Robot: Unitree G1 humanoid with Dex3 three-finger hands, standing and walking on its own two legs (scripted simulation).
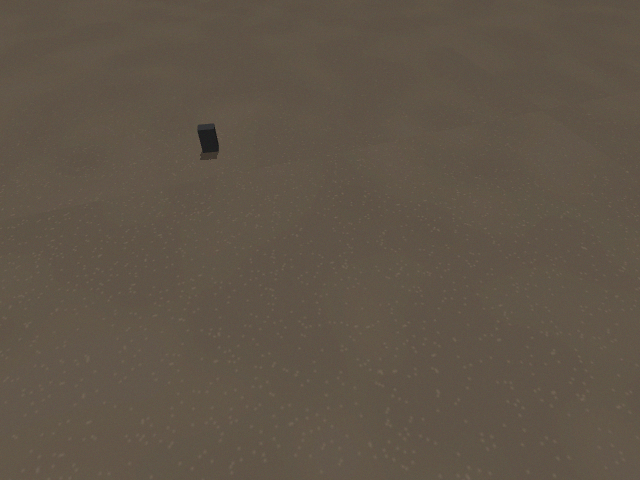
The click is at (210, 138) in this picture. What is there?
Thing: carton on end
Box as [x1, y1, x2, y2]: [197, 123, 218, 152]
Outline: 213,123 198,125 197,130 203,152 218,151 218,144
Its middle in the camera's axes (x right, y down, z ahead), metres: -0.59 -0.59 +2.14
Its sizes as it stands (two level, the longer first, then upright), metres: 0.086 0.057 0.140
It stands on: the floor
